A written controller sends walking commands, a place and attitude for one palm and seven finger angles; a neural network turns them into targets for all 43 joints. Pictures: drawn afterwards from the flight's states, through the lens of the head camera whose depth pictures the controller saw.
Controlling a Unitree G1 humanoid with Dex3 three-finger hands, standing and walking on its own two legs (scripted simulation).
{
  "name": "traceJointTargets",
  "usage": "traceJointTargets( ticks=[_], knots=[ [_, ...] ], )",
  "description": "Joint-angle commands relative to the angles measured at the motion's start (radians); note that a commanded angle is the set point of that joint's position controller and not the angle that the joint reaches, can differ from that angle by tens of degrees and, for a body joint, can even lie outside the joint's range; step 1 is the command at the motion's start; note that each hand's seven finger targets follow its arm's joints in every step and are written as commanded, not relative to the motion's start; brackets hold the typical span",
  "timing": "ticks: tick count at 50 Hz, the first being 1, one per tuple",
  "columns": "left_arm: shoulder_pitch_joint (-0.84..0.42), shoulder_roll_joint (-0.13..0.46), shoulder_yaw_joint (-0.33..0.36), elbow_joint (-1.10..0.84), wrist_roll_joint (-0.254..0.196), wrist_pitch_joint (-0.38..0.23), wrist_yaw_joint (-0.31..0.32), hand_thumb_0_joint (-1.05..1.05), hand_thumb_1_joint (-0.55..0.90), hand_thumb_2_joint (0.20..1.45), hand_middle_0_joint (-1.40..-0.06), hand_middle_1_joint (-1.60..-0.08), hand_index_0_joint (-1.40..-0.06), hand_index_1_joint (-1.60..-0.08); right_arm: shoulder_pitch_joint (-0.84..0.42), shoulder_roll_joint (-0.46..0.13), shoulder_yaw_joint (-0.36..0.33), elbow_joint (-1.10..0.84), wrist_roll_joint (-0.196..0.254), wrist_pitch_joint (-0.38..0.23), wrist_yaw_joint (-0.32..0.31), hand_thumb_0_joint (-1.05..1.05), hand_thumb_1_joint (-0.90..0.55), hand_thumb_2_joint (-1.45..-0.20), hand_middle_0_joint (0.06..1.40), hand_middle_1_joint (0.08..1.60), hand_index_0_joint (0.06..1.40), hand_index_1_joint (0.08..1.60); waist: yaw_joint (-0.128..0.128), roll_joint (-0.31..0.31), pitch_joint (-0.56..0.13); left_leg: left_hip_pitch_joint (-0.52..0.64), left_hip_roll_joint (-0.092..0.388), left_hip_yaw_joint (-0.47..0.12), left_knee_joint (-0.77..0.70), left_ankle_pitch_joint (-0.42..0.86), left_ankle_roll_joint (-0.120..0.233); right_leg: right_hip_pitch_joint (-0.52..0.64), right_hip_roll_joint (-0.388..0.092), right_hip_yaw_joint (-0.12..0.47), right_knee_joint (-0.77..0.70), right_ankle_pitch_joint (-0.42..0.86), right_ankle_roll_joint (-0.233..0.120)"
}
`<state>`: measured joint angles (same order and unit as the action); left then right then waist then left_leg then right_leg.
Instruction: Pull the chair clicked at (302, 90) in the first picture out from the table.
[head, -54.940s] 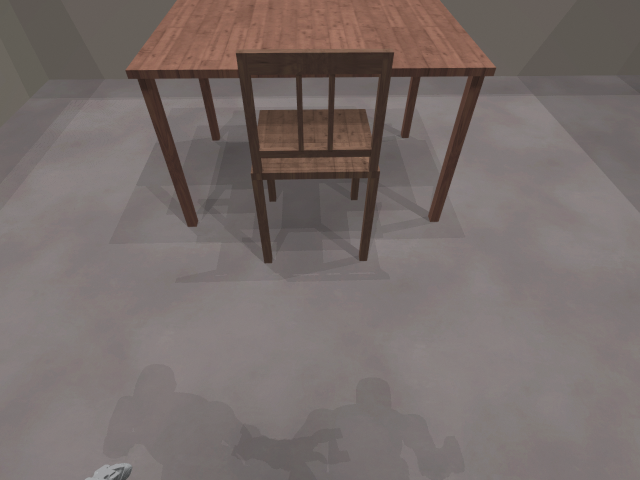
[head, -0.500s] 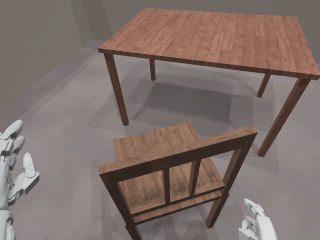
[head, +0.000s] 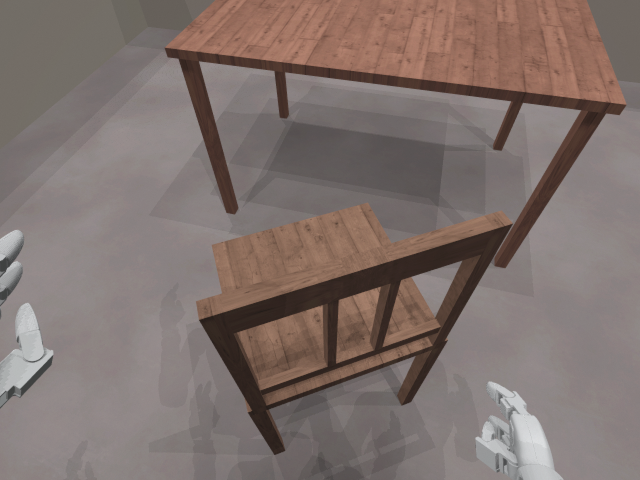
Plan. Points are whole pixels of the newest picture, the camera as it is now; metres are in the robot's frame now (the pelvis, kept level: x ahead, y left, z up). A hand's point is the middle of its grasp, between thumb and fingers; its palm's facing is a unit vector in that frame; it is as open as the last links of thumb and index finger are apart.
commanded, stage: step back with the hand held close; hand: left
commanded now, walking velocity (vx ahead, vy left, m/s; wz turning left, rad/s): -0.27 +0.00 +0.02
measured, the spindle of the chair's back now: (330, 332) +0.34 +0.01 -0.10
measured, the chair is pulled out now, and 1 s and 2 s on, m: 0.51 0.51 0.51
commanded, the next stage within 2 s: stop stepping back and stand still in 1.46 s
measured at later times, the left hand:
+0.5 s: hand out of the picture +0.14 +0.28 +0.15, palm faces +0.46 -0.77 -0.45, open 7.4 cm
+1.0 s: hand out of the picture +0.12 +0.28 +0.16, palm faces +0.47 -0.73 -0.49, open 7.4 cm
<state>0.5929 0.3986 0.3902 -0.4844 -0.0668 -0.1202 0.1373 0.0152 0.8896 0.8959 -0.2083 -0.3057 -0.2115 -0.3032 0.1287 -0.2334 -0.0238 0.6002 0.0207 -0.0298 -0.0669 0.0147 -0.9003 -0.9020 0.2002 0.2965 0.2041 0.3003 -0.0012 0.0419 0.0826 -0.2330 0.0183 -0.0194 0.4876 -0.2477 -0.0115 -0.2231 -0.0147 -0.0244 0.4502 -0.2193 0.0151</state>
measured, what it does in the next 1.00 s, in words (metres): shifts its weight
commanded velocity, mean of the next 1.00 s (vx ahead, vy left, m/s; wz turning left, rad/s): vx -0.34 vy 0.00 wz -0.01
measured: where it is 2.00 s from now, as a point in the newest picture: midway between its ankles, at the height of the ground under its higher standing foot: outside the picture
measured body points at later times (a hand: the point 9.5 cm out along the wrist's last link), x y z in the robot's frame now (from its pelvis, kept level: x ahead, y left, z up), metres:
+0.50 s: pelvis -0.05 +0.01 -0.01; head -0.03 +0.02 +0.44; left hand +0.11 +0.32 +0.18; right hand +0.13 -0.23 -0.09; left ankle +0.01 +0.13 -0.74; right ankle +0.01 -0.13 -0.74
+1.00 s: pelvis -0.08 +0.00 -0.01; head -0.05 +0.03 +0.43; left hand +0.09 +0.32 +0.19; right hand +0.11 -0.23 -0.09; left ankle -0.04 +0.12 -0.74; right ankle -0.02 -0.12 -0.72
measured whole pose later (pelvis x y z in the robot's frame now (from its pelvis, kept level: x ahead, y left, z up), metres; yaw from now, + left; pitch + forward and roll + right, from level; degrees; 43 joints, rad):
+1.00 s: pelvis -0.08 +0.00 -0.01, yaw +3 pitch +2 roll -1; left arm 0.58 0.46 0.48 -0.56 -0.05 -0.20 0.19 0.01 0.89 0.90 -0.21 -0.31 -0.21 -0.30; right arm 0.15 -0.18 -0.03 0.65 -0.01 -0.08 -0.08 0.02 -0.90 -0.90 0.20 0.30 0.20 0.30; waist -0.02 -0.03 0.03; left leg -0.40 0.01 -0.01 0.62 -0.25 0.01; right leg -0.47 0.00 0.00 0.73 -0.34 0.01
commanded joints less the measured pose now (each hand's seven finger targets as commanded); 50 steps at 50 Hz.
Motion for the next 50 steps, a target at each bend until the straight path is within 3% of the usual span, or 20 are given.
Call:
traceJointTargets(
  ticks=[1,4,9,13,17,21,26,30,33,34,37,39,41,44,45,46,47,48,49,50],
  knots=[
    [-0.021,0.208,0.177,-0.254,-0.001,-0.065,0.04,0.0,0.9,0.9,-0.2,-0.3,-0.2,-0.3,-0.101,-0.101,-0.039,-0.167,0.002,-0.048,-0.02,0.0,-0.9,-0.9,0.2,0.3,0.2,0.3,0.015,0.025,-0.231,-0.011,0.095,-0.069,-0.076,0.295,0.041,0.116,-0.056,0.029,0.012,0.244,-0.007],
    [-0.012,0.203,0.175,-0.273,0.0,-0.069,0.046,0.0,0.9,0.9,-0.2,-0.3,-0.2,-0.3,-0.094,-0.097,-0.035,-0.162,-0.001,-0.063,-0.027,0.0,-0.9,-0.9,0.2,0.3,0.2,0.3,0.015,0.083,-0.239,-0.054,0.113,-0.087,-0.091,0.256,0.051,0.123,-0.046,0.026,0.043,0.194,-0.004],
    [0.005,0.182,0.17,-0.259,0.001,-0.066,0.051,0.0,0.9,0.9,-0.2,-0.3,-0.2,-0.3,-0.077,-0.096,-0.036,-0.153,-0.003,-0.081,-0.029,0.0,-0.9,-0.9,0.2,0.3,0.2,0.3,0.013,0.107,-0.216,-0.167,0.122,-0.095,-0.097,0.094,0.058,0.127,-0.039,0.032,0.069,0.123,-0.006],
    [-0.019,0.2,0.187,-0.236,0.008,-0.061,0.056,0.0,0.9,0.9,-0.2,-0.3,-0.2,-0.3,-0.064,-0.102,-0.043,-0.148,-0.003,-0.087,-0.032,0.0,-0.9,-0.9,0.2,0.3,0.2,0.3,0.007,0.057,-0.169,-0.25,0.1,-0.091,-0.091,-0.116,0.052,0.107,-0.044,0.066,0.029,0.072,-0.012],
    [-0.058,0.182,0.154,-0.228,0.01,-0.063,0.059,0.0,0.9,0.9,-0.2,-0.3,-0.2,-0.3,-0.045,-0.099,-0.036,-0.152,-0.007,-0.091,-0.03,0.0,-0.9,-0.9,0.2,0.3,0.2,0.3,-0.004,-0.048,-0.125,-0.202,0.04,-0.061,-0.006,-0.209,0.032,-0.051,-0.089,0.134,-0.11,-0.127,-0.036],
    [-0.083,0.193,0.153,-0.242,0.013,-0.071,0.069,0.0,0.9,0.9,-0.2,-0.3,-0.2,-0.3,-0.045,-0.103,-0.03,-0.146,-0.01,-0.097,-0.033,0.0,-0.9,-0.9,0.2,0.3,0.2,0.3,-0.007,-0.017,-0.123,-0.169,0.044,-0.071,-0.013,-0.209,0.032,-0.108,-0.089,0.114,-0.138,-0.234,-0.035],
    [-0.08,0.199,0.181,-0.27,0.026,-0.087,0.073,0.0,0.9,0.9,-0.2,-0.3,-0.2,-0.3,-0.059,-0.118,-0.031,-0.165,-0.006,-0.109,-0.038,0.0,-0.9,-0.9,0.2,0.3,0.2,0.3,0.006,0.151,-0.132,-0.418,0.136,-0.174,-0.202,-0.343,0.08,0.134,0.007,0.037,0.088,-0.127,0.003],
    [-0.03,0.2,0.188,-0.284,0.022,-0.104,0.064,0.0,0.9,0.9,-0.2,-0.3,-0.2,-0.3,-0.052,-0.111,-0.039,-0.158,-0.008,-0.123,-0.032,0.0,-0.9,-0.9,0.2,0.3,0.2,0.3,0.009,0.103,-0.189,-0.373,0.127,-0.147,-0.114,-0.141,0.078,0.157,-0.003,0.052,0.124,0.128,-0.003],
    [-0.019,0.205,0.219,-0.286,0.033,-0.12,0.059,0.0,0.9,0.9,-0.2,-0.3,-0.2,-0.3,-0.058,-0.115,-0.047,-0.152,-0.009,-0.136,-0.028,0.0,-0.9,-0.9,0.2,0.3,0.2,0.3,0.01,0.162,-0.184,-0.537,0.155,-0.159,-0.149,-0.32,0.101,0.254,0.008,0.062,0.205,0.079,0.001],
    [-0.016,0.19,0.21,-0.291,0.034,-0.123,0.058,0.0,0.9,0.9,-0.2,-0.3,-0.2,-0.3,-0.044,-0.112,-0.048,-0.152,-0.008,-0.136,-0.025,0.0,-0.9,-0.9,0.2,0.3,0.2,0.3,0.007,0.135,-0.177,-0.555,0.147,-0.151,-0.128,-0.34,0.098,0.251,0.006,0.072,0.199,0.069,-0.002],
    [-0.048,0.208,0.209,-0.291,0.029,-0.132,0.059,0.0,0.9,0.9,-0.2,-0.3,-0.2,-0.3,-0.024,-0.103,-0.055,-0.139,-0.015,-0.136,-0.019,0.0,-0.9,-0.9,0.2,0.3,0.2,0.3,0.0,-0.051,-0.171,-0.409,0.037,-0.073,0.063,-0.302,0.043,0.039,-0.092,0.213,-0.013,-0.041,-0.053],
    [-0.05,0.213,0.193,-0.278,0.014,-0.129,0.068,0.0,0.9,0.9,-0.2,-0.3,-0.2,-0.3,-0.009,-0.086,-0.059,-0.107,-0.019,-0.128,-0.012,0.0,-0.9,-0.9,0.2,0.3,0.2,0.3,-0.008,-0.165,-0.203,-0.221,-0.022,-0.018,0.276,-0.198,-0.001,-0.128,-0.24,0.327,-0.177,-0.146,-0.137],
    [-0.049,0.216,0.191,-0.254,0.017,-0.118,0.079,0.0,0.9,0.9,-0.2,-0.3,-0.2,-0.3,-0.033,-0.072,-0.058,-0.089,-0.025,-0.11,-0.007,0.0,-0.9,-0.9,0.2,0.3,0.2,0.3,-0.01,-0.211,-0.234,-0.131,-0.023,-0.008,0.408,-0.162,-0.006,-0.175,-0.302,0.293,-0.207,-0.089,-0.168],
    [-0.015,0.21,0.203,-0.225,0.017,-0.112,0.082,0.0,0.9,0.9,-0.2,-0.3,-0.2,-0.3,-0.056,-0.059,-0.038,-0.094,-0.018,-0.088,-0.015,0.0,-0.9,-0.9,0.2,0.3,0.2,0.3,-0.017,-0.155,-0.199,-0.079,0.005,-0.017,0.103,-0.079,0.009,-0.162,-0.193,0.137,-0.092,0.022,-0.096],
    [-0.011,0.217,0.209,-0.241,0.019,-0.12,0.08,0.0,0.9,0.9,-0.2,-0.3,-0.2,-0.3,-0.064,-0.075,-0.039,-0.099,-0.015,-0.084,-0.022,0.0,-0.9,-0.9,0.2,0.3,0.2,0.3,-0.014,-0.066,-0.173,-0.098,0.047,-0.054,-0.059,-0.041,0.027,-0.149,-0.111,0.086,-0.014,0.009,-0.052],
    [-0.011,0.209,0.216,-0.256,0.02,-0.131,0.079,0.0,0.9,0.9,-0.2,-0.3,-0.2,-0.3,-0.072,-0.095,-0.045,-0.105,-0.017,-0.084,-0.027,0.0,-0.9,-0.9,0.2,0.3,0.2,0.3,-0.006,0.088,-0.172,-0.171,0.168,-0.193,-0.164,0.061,0.077,-0.098,-0.014,0.02,0.15,0.004,-0.007],
    [-0.02,0.211,0.221,-0.279,0.027,-0.137,0.076,0.0,0.9,0.9,-0.2,-0.3,-0.2,-0.3,-0.068,-0.087,-0.05,-0.11,-0.022,-0.094,-0.027,0.0,-0.9,-0.9,0.2,0.3,0.2,0.3,-0.005,0.171,-0.187,-0.192,0.28,-0.27,-0.171,0.202,0.125,-0.091,0.022,0.019,0.307,-0.091,0.003],
    [-0.005,0.22,0.227,-0.253,0.021,-0.137,0.075,0.0,0.9,0.9,-0.2,-0.3,-0.2,-0.3,-0.055,-0.074,-0.06,-0.097,-0.021,-0.101,-0.024,0.0,-0.9,-0.9,0.2,0.3,0.2,0.3,-0.011,0.168,-0.226,-0.171,0.319,-0.271,-0.181,0.256,0.152,-0.109,0.029,0.051,0.438,-0.239,-0.001],
    [-0.01,0.193,0.206,-0.268,0.014,-0.137,0.066,0.0,0.9,0.9,-0.2,-0.3,-0.2,-0.3,-0.044,-0.076,-0.054,-0.106,-0.036,-0.12,-0.019,0.0,-0.9,-0.9,0.2,0.3,0.2,0.3,-0.009,0.226,-0.229,-0.235,0.347,-0.294,-0.206,0.173,0.18,-0.108,0.027,0.078,0.582,-0.285,-0.002],
    [-0.043,0.197,0.2,-0.319,0.015,-0.135,0.065,0.0,0.9,0.9,-0.2,-0.3,-0.2,-0.3,-0.041,-0.08,-0.06,-0.098,-0.045,-0.13,-0.018,0.0,-0.9,-0.9,0.2,0.3,0.2,0.3,-0.015,0.222,-0.185,-0.242,0.343,-0.267,-0.178,0.262,0.186,-0.141,0.024,0.096,0.613,-0.277,-0.006]
  ],
)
